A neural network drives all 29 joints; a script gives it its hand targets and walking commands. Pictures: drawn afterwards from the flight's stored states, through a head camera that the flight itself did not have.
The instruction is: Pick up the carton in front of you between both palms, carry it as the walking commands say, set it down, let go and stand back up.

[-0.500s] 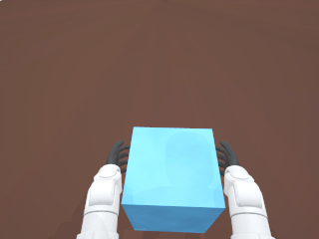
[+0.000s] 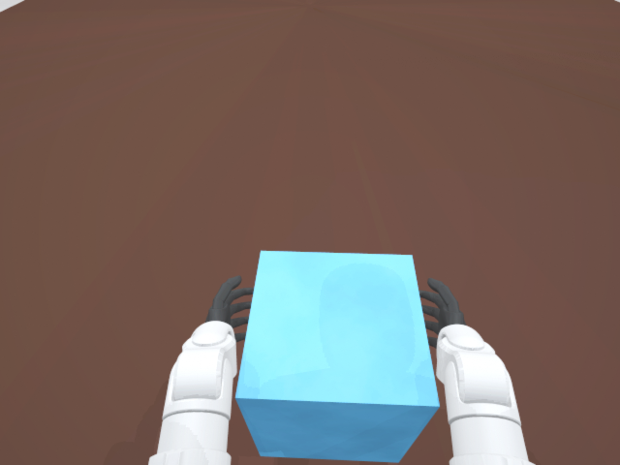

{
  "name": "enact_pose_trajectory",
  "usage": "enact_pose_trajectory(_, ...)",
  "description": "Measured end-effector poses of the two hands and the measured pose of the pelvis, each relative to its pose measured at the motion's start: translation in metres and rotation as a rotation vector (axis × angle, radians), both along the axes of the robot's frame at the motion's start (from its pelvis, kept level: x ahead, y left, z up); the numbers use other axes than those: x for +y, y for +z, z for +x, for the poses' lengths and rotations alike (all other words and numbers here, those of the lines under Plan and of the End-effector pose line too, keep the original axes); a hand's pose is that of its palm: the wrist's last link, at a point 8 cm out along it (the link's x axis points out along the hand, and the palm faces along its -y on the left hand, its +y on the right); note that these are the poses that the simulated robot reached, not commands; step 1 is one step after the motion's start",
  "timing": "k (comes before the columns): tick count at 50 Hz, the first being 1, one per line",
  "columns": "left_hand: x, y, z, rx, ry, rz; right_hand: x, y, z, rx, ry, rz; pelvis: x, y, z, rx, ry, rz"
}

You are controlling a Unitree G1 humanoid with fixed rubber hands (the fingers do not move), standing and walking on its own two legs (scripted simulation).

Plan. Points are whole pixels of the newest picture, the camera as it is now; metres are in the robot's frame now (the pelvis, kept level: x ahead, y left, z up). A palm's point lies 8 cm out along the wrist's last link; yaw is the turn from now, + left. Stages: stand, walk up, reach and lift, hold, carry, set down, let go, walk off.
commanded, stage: carry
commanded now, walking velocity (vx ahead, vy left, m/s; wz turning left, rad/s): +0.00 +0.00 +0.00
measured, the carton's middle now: (332, 360) +0.29 +0.00 -0.03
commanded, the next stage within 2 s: hold in 0.08 s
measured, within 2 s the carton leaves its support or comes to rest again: neither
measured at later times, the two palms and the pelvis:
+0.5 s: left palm (226, 342) +0.27 +0.14 +0.05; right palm (471, 370) +0.24 -0.16 +0.05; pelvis -0.03 +0.02 +0.01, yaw -6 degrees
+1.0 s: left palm (211, 328) +0.30 +0.17 +0.03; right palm (439, 354) +0.27 -0.13 +0.04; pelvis -0.04 +0.06 +0.00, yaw -8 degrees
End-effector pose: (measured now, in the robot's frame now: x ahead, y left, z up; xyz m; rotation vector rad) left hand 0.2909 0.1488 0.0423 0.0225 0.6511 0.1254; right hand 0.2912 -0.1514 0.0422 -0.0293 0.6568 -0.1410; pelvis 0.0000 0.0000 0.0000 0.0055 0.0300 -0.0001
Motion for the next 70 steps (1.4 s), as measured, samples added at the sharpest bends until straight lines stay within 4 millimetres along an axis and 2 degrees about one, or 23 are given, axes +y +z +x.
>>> enact_pose_trajectory(7,0.0,0.001,-0.007,0.001,0.001,0.0,0.0,0.001,-0.006,0.002,0.013,-0.013,-0.001,0.004,-0.004,-0.058,-0.014,0.013)
enact_pose_trajectory(18,-0.021,0.003,-0.011,0.003,-0.108,0.005,-0.02,0.004,-0.041,0.004,-0.091,-0.012,0.008,0.011,-0.019,-0.142,-0.088,-0.006)
enact_pose_trajectory(26,-0.01,0.005,-0.02,0.0,-0.114,-0.004,-0.009,0.008,-0.052,0.001,-0.098,-0.014,0.021,0.01,-0.032,-0.168,-0.105,-0.009)
enact_pose_trajectory(33,0.005,0.006,-0.024,-0.005,-0.111,-0.015,0.006,0.01,-0.056,-0.003,-0.097,-0.022,0.036,0.009,-0.038,-0.175,-0.112,-0.014)
enact_pose_trajectory(39,0.012,0.007,-0.019,-0.008,-0.118,-0.03,0.014,0.012,-0.055,-0.008,-0.111,-0.024,0.047,0.008,-0.038,-0.178,-0.122,-0.017)
enact_pose_trajectory(44,0.014,0.007,-0.006,-0.005,-0.101,-0.067,0.017,0.01,-0.046,-0.008,-0.128,-0.007,0.054,0.005,-0.037,-0.178,-0.131,-0.015)
enact_pose_trajectory(48,0.016,-0.001,0.005,0.006,-0.075,-0.091,0.018,0.002,-0.032,0.003,-0.123,0.0,0.058,0.001,-0.037,-0.164,-0.136,-0.013)
enact_pose_trajectory(52,0.018,-0.022,0.014,0.027,-0.061,-0.087,0.019,-0.016,-0.017,0.026,-0.1,-0.013,0.058,-0.004,-0.039,-0.113,-0.135,-0.008)
enact_pose_trajectory(55,0.02,-0.047,0.018,0.044,-0.058,-0.075,0.021,-0.04,-0.009,0.046,-0.078,-0.028,0.056,-0.01,-0.041,-0.041,-0.13,-0.005)
enact_pose_trajectory(60,0.022,-0.104,0.018,0.049,-0.061,-0.04,0.023,-0.095,-0.001,0.054,-0.053,-0.036,0.051,-0.024,-0.049,0.115,-0.116,-0.006)
enact_pose_trajectory(65,0.023,-0.164,0.019,0.032,-0.049,-0.027,0.023,-0.156,0.005,0.037,-0.042,-0.023,0.043,-0.049,-0.058,0.289,-0.109,-0.004)
enact_pose_trajectory(70,0.023,-0.204,0.028,-0.018,-0.027,-0.036,0.023,-0.197,0.017,-0.014,-0.047,0.0,0.034,-0.082,-0.064,0.449,-0.114,0.006)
